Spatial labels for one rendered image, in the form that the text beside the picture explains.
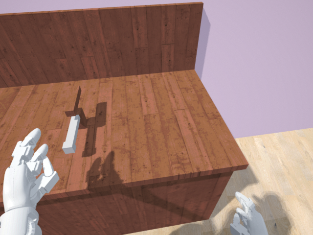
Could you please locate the right robot hand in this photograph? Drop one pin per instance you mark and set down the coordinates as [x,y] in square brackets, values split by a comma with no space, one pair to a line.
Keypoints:
[253,221]

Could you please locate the robot left forearm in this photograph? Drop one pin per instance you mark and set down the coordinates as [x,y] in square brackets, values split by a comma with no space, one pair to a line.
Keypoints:
[20,221]

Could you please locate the left robot hand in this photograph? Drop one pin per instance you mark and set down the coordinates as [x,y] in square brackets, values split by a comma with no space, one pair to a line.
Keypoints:
[20,177]

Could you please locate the counter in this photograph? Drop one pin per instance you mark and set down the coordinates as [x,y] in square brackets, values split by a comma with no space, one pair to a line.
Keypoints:
[152,149]

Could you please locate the tap lever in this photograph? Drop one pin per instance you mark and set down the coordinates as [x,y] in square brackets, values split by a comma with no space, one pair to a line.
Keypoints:
[69,145]

